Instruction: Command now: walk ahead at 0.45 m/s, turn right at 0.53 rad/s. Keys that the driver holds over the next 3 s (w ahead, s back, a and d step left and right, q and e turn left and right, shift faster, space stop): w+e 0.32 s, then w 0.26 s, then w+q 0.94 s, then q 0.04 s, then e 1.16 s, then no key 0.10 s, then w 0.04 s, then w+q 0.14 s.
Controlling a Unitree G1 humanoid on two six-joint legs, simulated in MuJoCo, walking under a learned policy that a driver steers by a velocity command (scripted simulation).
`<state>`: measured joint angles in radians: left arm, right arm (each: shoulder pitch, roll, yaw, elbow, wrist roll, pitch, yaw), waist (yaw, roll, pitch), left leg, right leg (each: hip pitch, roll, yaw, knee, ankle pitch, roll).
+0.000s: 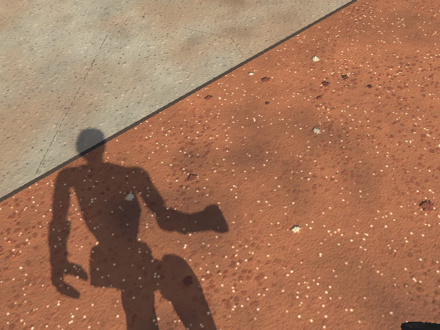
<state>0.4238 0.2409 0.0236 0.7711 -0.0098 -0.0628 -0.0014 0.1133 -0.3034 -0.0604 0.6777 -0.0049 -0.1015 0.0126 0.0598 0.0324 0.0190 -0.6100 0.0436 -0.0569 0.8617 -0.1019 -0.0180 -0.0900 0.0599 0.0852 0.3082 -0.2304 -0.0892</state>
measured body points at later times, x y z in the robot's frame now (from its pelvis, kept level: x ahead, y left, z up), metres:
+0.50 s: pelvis +0.29 +0.02 -0.01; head +0.32 +0.01 +0.44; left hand +0.52 +0.24 -0.10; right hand +0.28 -0.27 -0.13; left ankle +0.31 +0.13 -0.75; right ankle +0.30 -0.14 -0.68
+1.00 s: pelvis +0.54 -0.11 +0.00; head +0.57 -0.12 +0.44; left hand +0.65 +0.16 -0.11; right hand +0.64 -0.41 -0.12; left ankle +0.65 +0.04 -0.67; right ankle +0.51 -0.20 -0.75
